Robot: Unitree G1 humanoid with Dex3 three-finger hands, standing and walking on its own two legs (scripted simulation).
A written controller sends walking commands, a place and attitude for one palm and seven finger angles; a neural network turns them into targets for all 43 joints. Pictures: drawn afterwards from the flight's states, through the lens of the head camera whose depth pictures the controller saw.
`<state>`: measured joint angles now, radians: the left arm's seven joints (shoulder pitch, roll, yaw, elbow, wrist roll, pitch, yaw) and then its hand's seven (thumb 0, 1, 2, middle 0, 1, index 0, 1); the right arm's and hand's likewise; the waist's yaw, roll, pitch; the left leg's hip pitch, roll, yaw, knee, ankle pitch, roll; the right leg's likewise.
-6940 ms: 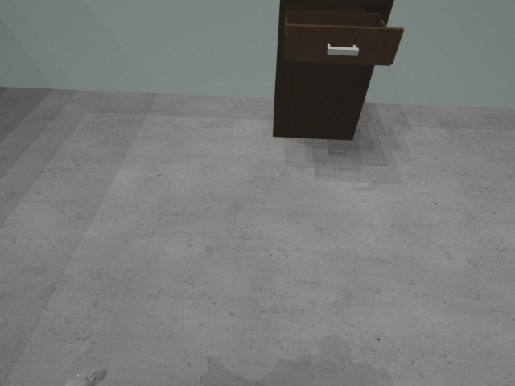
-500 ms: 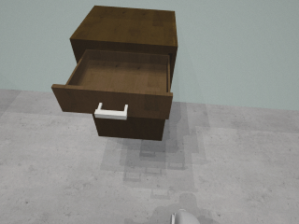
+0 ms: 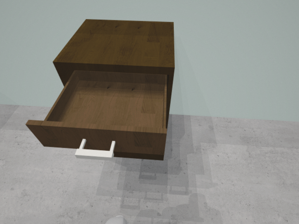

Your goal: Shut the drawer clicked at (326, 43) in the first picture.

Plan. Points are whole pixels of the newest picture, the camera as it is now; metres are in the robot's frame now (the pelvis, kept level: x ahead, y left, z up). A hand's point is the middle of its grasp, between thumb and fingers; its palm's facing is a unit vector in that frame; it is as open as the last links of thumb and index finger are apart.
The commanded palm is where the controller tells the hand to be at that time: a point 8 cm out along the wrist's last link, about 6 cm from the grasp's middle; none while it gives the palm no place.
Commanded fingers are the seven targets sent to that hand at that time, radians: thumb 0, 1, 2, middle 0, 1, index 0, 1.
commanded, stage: come to a stop and stand still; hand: left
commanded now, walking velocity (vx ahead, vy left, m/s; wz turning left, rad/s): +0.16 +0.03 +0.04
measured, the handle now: (96, 148) +0.35 +0.21 -0.07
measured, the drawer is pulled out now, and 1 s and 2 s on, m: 0.30 0.30 0.30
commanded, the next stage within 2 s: look again from close up in 1.06 s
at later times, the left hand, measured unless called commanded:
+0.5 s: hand out of the picture +0.08 +0.20 -0.18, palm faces +0.05 -0.97 -0.24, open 7.3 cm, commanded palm none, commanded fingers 0.00 0.90 0.90 -0.20 -0.30 -0.20 -0.30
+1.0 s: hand out of the picture +0.06 +0.11 -0.17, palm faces +0.04 -0.97 -0.22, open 7.2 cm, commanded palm none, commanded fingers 0.00 0.90 0.90 -0.20 -0.30 -0.20 -0.30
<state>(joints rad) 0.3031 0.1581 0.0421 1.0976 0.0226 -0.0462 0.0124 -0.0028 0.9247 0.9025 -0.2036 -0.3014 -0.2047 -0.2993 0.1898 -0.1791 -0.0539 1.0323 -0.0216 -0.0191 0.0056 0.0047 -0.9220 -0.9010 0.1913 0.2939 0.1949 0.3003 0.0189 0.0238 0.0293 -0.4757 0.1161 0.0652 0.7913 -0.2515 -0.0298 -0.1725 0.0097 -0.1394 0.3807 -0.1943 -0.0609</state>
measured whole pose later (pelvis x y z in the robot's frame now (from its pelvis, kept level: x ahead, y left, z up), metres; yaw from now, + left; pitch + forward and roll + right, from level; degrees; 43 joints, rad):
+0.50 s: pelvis +0.05 +0.00 -0.01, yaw -1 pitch -1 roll +1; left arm 0.21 0.19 0.06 1.06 0.02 0.05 0.04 0.00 0.91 0.90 -0.20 -0.30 -0.20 -0.30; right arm 0.15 -0.16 -0.04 1.07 -0.02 0.02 -0.04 -0.01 -0.93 -0.90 0.20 0.30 0.20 0.30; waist 0.02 -0.03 0.08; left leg -0.24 0.06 0.13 0.45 -0.19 -0.01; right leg -0.32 -0.06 -0.03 0.77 -0.42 0.02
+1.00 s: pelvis +0.05 -0.07 +0.00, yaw +0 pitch -1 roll +0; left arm 0.25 0.14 0.02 1.12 0.01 0.01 0.03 0.00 0.93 0.90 -0.21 -0.30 -0.21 -0.30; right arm 0.33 -0.14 -0.01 1.18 -0.02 0.02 -0.03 0.00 -0.91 -0.90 0.19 0.29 0.20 0.30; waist -0.01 0.03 0.05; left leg -0.17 0.11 0.01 0.39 -0.19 -0.06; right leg -0.16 0.05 -0.09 0.41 -0.23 -0.08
